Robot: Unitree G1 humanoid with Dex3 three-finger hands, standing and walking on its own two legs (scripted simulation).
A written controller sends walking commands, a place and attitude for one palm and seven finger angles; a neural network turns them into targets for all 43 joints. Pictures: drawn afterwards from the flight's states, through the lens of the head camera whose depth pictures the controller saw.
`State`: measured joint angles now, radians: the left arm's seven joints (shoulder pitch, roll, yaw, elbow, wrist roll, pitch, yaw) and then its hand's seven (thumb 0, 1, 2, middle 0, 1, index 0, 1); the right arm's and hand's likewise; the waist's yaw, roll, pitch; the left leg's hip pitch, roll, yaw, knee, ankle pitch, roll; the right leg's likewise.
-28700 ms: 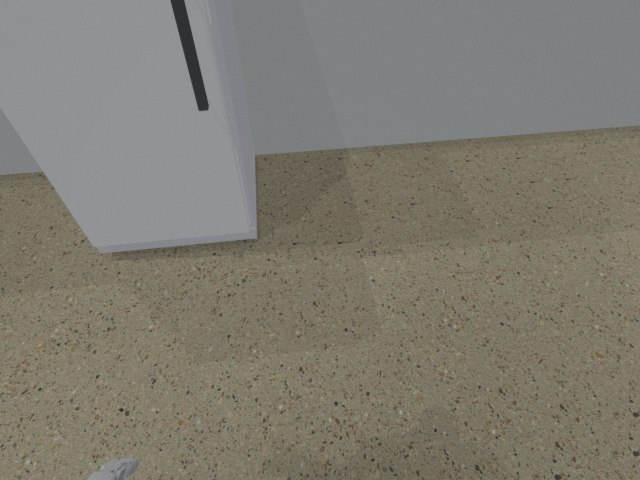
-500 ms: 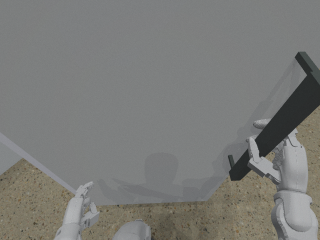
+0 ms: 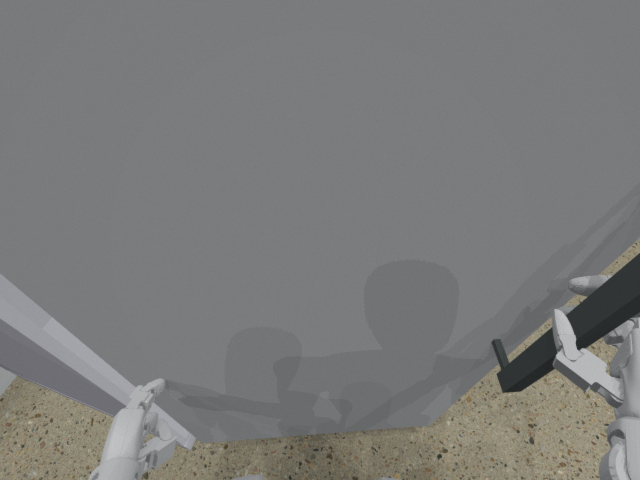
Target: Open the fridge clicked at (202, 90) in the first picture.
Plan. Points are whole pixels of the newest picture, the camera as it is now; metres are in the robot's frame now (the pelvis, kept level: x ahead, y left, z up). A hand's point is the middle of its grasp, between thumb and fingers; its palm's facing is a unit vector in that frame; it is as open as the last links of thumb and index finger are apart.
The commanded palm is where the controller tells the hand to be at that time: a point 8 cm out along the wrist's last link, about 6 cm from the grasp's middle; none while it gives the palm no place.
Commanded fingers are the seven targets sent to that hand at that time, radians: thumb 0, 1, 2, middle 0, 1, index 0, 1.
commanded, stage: walk backward, drawing the door open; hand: right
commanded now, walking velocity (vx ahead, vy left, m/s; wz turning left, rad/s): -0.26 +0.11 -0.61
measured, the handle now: (570, 306) +0.30 -0.24 +0.10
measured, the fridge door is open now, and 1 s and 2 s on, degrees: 66 77 76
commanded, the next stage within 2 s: stop walking and hold the door back in 0.26 s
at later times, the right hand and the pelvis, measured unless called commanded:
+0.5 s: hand out of the picture +0.11 -0.20 +0.10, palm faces +0.58 +0.73 -0.36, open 6.7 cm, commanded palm +0.10 -0.25 +0.10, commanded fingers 0.00 -0.90 -0.90 0.45 1.40 0.45 1.40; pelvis -0.09 +0.11 +0.01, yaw -11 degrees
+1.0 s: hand (599, 458) +0.16 -0.21 +0.11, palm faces +0.50 +0.83 -0.26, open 6.2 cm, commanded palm +0.11 -0.26 +0.10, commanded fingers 0.00 -0.90 -0.90 0.45 1.40 0.45 1.40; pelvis -0.18 +0.13 +0.01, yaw -16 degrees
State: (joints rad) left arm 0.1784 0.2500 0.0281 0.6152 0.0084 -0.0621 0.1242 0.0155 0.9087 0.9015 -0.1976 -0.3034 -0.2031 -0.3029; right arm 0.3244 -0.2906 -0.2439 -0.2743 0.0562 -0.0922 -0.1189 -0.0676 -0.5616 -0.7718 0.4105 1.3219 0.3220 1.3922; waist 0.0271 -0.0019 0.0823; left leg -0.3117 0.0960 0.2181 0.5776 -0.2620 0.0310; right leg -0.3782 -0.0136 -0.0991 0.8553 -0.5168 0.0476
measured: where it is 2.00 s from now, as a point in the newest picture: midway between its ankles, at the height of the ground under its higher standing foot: outside the picture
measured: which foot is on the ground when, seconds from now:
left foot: down 0.00-0.04, up 0.06-0.36, down 0.38-0.88, up 0.90-1.00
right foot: up 0.00-0.02, down 0.04-0.40, up 0.42-0.86, down 0.88-1.00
